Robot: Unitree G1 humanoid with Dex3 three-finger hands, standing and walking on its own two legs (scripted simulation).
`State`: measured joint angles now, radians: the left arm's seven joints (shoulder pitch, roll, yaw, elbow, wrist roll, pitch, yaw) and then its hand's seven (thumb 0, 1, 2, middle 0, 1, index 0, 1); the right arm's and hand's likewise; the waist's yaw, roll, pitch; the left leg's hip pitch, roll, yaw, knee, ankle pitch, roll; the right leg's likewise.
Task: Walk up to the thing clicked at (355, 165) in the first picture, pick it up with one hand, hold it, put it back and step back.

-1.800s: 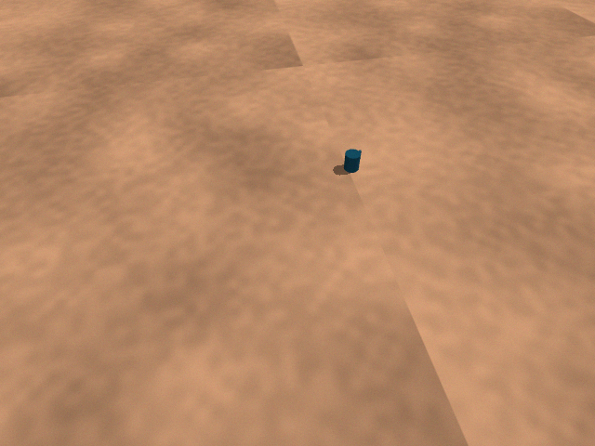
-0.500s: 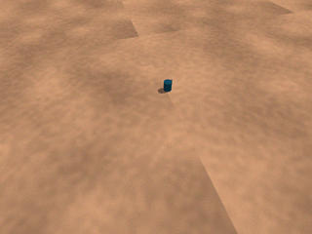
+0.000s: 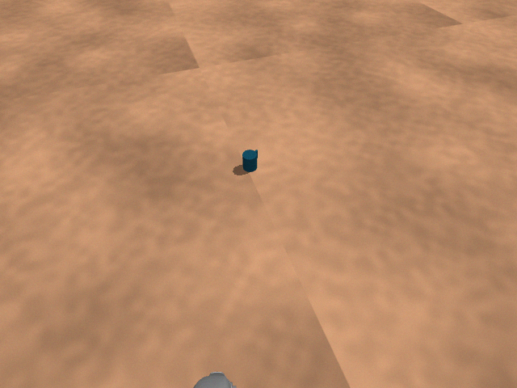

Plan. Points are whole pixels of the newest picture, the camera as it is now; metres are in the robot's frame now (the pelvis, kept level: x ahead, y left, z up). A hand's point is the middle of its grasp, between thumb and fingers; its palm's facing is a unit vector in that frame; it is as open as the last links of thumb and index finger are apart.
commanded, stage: walk up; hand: left
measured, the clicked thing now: (251, 159) +1.34 +0.15 -0.72
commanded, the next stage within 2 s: none
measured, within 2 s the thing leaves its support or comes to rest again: neither
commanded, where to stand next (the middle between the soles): +0.91 -0.03 m, yaw -5 degrees
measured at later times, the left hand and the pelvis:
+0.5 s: hand (164, 251) +0.40 +0.25 -0.12, palm faces -0.16 -0.89 -0.43, open 7.4 cm; pelvis +0.25 -0.02 -0.02, yaw -5 degrees
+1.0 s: hand (169, 214) +0.52 +0.28 -0.16, palm faces -0.15 -0.92 -0.37, open 7.4 cm; pelvis +0.46 +0.00 -0.01, yaw -6 degrees
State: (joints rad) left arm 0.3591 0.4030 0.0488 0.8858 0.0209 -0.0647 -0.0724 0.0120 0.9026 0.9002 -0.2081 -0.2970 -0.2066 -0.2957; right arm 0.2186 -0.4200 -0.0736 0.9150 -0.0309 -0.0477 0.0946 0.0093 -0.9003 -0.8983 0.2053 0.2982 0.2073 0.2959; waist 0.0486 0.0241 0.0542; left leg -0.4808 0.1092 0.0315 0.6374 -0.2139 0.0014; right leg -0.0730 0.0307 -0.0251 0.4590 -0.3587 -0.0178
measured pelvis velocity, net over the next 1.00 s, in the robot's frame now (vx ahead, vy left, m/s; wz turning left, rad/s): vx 0.46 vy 0.00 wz -0.10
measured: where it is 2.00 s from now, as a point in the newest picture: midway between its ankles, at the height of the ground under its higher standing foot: (282, 239)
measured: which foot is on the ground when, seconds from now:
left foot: up 0.00-0.02, down 0.04-0.48, up 0.50-0.84, down 0.86-1.00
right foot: down 0.00-0.06, up 0.08-0.46, down 0.48-0.88, up 0.90-1.00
